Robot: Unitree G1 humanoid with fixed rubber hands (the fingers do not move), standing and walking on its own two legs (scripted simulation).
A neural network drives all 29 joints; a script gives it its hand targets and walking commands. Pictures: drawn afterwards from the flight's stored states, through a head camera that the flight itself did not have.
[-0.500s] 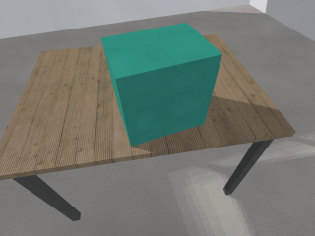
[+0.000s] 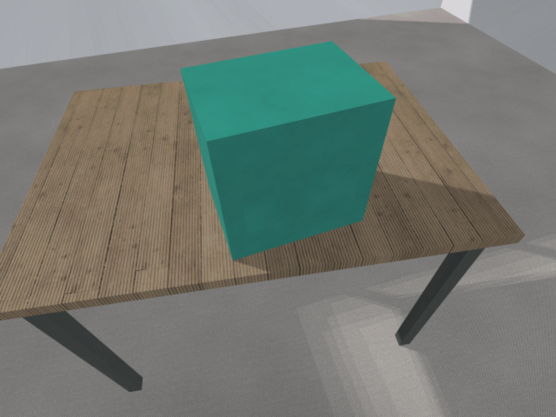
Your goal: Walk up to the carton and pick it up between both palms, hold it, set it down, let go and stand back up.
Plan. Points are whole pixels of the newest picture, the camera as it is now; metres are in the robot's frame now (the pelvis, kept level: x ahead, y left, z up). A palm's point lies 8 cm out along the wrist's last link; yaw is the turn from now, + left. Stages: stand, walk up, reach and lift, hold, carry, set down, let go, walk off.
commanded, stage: stand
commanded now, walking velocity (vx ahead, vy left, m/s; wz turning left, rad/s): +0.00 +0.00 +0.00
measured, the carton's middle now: (281, 152) +0.57 +0.03 +0.06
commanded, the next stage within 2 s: walk up in 0.74 s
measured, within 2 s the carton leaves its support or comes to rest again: neither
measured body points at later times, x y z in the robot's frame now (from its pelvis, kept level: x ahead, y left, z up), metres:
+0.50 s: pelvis +0.00 +0.00 +0.00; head +0.02 +0.00 +0.45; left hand +0.09 +0.30 -0.13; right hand +0.09 -0.30 -0.13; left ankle +0.00 +0.12 -0.75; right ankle +0.00 -0.13 -0.75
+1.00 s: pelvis +0.01 +0.00 +0.00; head +0.02 +0.00 +0.45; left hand +0.09 +0.31 -0.13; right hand +0.08 -0.31 -0.13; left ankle +0.00 +0.12 -0.75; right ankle -0.01 -0.13 -0.74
